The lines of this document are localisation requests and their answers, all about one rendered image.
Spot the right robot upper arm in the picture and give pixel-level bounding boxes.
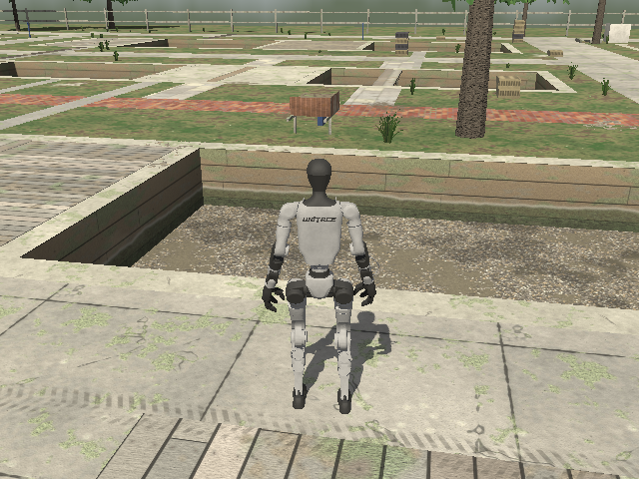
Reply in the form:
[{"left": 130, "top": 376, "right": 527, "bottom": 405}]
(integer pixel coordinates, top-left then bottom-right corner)
[{"left": 340, "top": 202, "right": 365, "bottom": 256}]

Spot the right robot shin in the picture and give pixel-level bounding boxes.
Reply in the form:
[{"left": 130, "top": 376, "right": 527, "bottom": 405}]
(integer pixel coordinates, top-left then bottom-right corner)
[{"left": 337, "top": 332, "right": 351, "bottom": 400}]

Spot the robot right hand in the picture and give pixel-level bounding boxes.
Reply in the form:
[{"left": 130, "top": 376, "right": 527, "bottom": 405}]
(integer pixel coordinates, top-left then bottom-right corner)
[{"left": 353, "top": 282, "right": 376, "bottom": 306}]

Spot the robot left thigh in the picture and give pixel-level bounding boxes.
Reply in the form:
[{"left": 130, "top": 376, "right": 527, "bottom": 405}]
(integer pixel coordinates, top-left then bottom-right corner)
[{"left": 286, "top": 278, "right": 308, "bottom": 347}]

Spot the robot left hand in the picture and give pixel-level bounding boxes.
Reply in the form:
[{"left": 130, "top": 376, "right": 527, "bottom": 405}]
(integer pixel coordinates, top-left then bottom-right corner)
[{"left": 262, "top": 286, "right": 285, "bottom": 312}]

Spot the left robot upper arm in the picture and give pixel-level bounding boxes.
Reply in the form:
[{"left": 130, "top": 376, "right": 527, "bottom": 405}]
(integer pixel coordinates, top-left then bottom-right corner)
[{"left": 274, "top": 202, "right": 299, "bottom": 257}]

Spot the right robot forearm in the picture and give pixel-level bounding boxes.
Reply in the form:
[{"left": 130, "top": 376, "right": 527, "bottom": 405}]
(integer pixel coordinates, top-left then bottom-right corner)
[{"left": 355, "top": 242, "right": 374, "bottom": 284}]

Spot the left robot forearm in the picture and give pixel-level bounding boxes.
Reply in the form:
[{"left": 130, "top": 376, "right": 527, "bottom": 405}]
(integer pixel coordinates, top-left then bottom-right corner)
[{"left": 265, "top": 242, "right": 284, "bottom": 288}]

